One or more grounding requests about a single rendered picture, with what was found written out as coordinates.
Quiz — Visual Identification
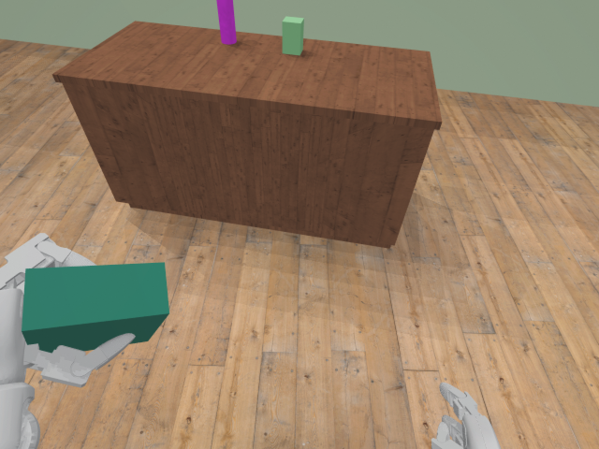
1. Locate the robot left hand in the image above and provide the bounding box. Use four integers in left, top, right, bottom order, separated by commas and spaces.
0, 233, 136, 388

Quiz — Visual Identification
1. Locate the sponge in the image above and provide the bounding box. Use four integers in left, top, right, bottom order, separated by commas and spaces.
22, 262, 169, 353

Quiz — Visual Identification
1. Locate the robot right hand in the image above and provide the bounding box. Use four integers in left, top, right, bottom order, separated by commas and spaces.
431, 383, 501, 449

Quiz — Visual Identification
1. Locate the robot left forearm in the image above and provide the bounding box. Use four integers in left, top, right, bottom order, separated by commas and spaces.
0, 383, 40, 449

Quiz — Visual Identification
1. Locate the table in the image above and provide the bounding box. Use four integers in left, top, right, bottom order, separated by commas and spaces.
52, 21, 442, 249

